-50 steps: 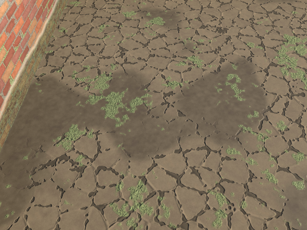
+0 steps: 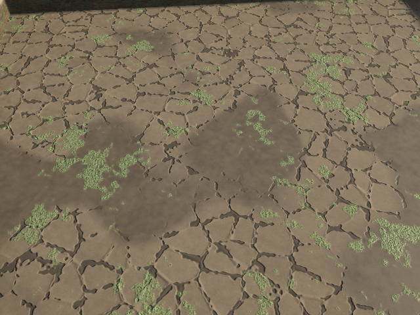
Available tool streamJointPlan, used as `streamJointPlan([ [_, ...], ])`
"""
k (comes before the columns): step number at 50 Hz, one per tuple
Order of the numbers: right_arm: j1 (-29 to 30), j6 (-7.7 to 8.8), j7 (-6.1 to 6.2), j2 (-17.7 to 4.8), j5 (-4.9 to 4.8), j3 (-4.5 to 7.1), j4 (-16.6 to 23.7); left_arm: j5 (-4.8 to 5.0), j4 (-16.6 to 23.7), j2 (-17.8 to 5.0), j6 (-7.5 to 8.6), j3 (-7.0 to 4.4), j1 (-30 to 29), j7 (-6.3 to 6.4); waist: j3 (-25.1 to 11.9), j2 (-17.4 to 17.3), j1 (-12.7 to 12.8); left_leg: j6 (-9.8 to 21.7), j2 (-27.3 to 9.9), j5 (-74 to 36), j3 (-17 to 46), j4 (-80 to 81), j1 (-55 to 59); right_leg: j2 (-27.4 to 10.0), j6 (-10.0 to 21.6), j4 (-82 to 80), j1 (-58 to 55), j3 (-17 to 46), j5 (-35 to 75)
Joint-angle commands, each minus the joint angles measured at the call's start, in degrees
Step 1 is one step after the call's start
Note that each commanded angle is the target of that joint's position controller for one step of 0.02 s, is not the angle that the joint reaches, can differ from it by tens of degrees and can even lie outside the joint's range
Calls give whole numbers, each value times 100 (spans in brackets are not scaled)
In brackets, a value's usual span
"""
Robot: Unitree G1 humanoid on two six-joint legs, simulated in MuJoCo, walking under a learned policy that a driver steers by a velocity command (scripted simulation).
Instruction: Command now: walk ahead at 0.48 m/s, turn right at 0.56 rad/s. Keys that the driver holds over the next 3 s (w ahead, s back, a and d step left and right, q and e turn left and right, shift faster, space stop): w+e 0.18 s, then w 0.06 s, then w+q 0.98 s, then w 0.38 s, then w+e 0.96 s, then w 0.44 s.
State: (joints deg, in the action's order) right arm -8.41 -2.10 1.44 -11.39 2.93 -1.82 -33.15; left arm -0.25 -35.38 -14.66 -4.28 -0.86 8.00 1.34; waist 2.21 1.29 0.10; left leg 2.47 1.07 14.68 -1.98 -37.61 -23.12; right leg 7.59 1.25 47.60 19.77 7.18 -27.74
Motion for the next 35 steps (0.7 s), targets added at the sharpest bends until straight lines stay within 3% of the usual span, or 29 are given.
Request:
streamJointPlan([
  [1, -121, 171, 4, -820, -92, 234, 375, -34, 625, -625, 118, -220, -405, -13, -651, -896, -176, 889, -1783, -1258, 2045, 1591, 1075, -325, -247, 878, 1075, -6, 27],
  [3, 273, 251, -52, -690, -57, 189, 452, -40, 607, -396, 68, -134, -336, -39, -753, -1005, 41, 576, -1425, -1485, 1321, 1516, 698, -512, -274, 332, 482, -209, 287],
  [5, 355, 257, -101, -631, -42, 183, 420, -59, 631, -298, 17, -74, -424, -67, -843, -1014, 62, 441, -1235, -1285, 836, 1398, 501, -494, -233, -308, -65, -505, 633],
  [6, 400, 202, -105, -658, -151, 233, 435, 9, 568, -248, 19, -67, -270, -95, -1074, -1019, 109, 344, -1094, 54, 735, 1411, 528, -447, -147, -774, -458, -675, 926],
  [7, 486, 146, -112, -619, -237, 246, 464, -27, 514, -198, 26, -30, -340, -116, -1008, -732, 157, 195, -984, 921, 598, 1378, 273, -431, -43, -1168, -837, -730, 1286],
  [8, 573, 93, -111, -617, -249, 261, 519, -109, 481, -170, 5, -11, -216, -140, -897, -523, 193, 18, -820, 1329, 422, 1145, -65, -449, 88, -1295, -1136, -605, 1152],
  [9, 615, 62, -133, -460, -215, 214, 660, -74, 496, -348, -22, -47, -215, -124, -671, 101, 168, -255, -376, 1356, -79, 576, -330, -773, 277, -1717, -916, 124, 504],
  [10, 831, 42, -185, -266, -220, 125, 855, 84, 605, -736, -38, -150, -379, -108, -342, 1352, 301, -488, 81, 842, -560, -273, -469, -1254, 561, -2604, -148, 1398, -765],
  [11, 1003, 56, -201, -489, -209, 173, 958, 95, 704, -857, -48, -168, -508, -60, 2, 1683, 385, -509, 113, 857, -287, -740, -901, -1601, 729, -3098, -67, 2101, -843],
  [12, 931, 91, -221, -647, -199, 233, 910, 37, 736, -799, -29, -146, -577, 9, -36, 1511, 328, -539, 6, 897, 15, -995, -1007, -1696, 824, -3101, -157, 2190, -394],
  [14, 363, 203, -279, -590, -154, 195, 654, -31, 749, -585, 67, -68, -877, 47, -475, 1031, -27, -463, -78, 732, 88, -618, -330, -1517, 765, -2777, -208, 1608, 599],
  [17, -6, 231, -283, -280, -97, 97, 340, 27, 748, -472, 147, -12, -1012, -10, -795, 710, -158, -220, 119, 153, -311, 391, 1104, -1220, 499, -2499, -139, 1018, 1240],
  [19, -148, 172, -269, -171, -84, 42, 238, 37, 693, -299, 176, 34, -857, -46, -741, 304, -94, -21, -152, 34, 132, 585, 1818, -1100, 329, -2188, 163, 825, 765],
  [20, 61, 140, -283, -394, -199, 112, 220, 6, 732, -140, 162, 91, -809, -73, -633, -409, 23, 148, -278, 299, 577, 680, 1711, -791, 125, -2019, 356, 292, 472],
  [21, 159, 124, -277, -420, -271, 90, 296, -83, 752, -143, 145, 119, -798, -75, -360, -578, 85, 297, -444, 62, 939, 925, 1362, -670, -9, -1767, 340, -70, 701],
  [22, 234, 121, -272, -494, -305, 107, 315, -121, 737, -161, 157, 117, -725, -70, -325, -743, 147, 383, -532, 67, 1175, 1081, 1172, -626, -78, -1600, 190, -274, 833],
  [23, 340, 88, -276, -551, -302, 120, 361, -177, 715, -189, 194, 132, -644, -79, -311, -792, 193, 427, -567, -49, 1311, 1116, 1039, -613, -89, -1490, 79, -398, 938],
  [26, 305, 52, -235, -572, -292, 142, 371, -200, 679, -146, 293, 160, -551, -38, -439, -596, 186, 425, -394, -518, 1290, 877, 964, -668, -102, -1458, -217, -517, 1154],
  [27, 333, 31, -224, -511, -260, 123, 401, -178, 744, 65, 300, 232, -673, -34, -484, -459, 196, 374, -336, -888, 1227, 723, 887, -695, -116, -1473, -370, -522, 1364],
  [30, 225, -2, -223, -504, -234, 160, 420, -166, 710, -16, 313, 197, -615, 35, -634, -85, 118, 327, -96, -1279, 1090, 365, 904, -769, -100, -1434, -564, -539, 1741],
  [33, 157, 2, -216, -533, -242, 197, 425, -176, 717, -83, 265, 135, -581, 81, -716, 21, 49, 324, 57, -1674, 1071, 146, 801, -841, -137, -1239, -741, -645, 2248],
  [35, 199, -51, -227, -494, -235, 195, 457, -225, 693, -11, 250, 145, -534, 97, -785, 94, 29, 341, 111, -1857, 1128, 73, 725, -876, -158, -1150, -855, -774, 2493],
])
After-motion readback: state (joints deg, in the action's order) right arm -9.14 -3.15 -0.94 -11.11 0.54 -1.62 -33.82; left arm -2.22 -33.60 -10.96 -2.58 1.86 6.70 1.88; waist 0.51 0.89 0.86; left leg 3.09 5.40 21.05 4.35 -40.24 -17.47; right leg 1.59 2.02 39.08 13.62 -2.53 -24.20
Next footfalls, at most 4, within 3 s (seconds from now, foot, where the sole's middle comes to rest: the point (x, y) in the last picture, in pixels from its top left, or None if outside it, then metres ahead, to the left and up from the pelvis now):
0.16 right None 0.05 -0.09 -0.76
1.62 left None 0.02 0.11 -0.76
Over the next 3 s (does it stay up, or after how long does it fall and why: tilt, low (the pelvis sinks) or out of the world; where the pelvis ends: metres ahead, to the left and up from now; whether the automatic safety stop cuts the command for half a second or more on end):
stays up -0.01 0.00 0.00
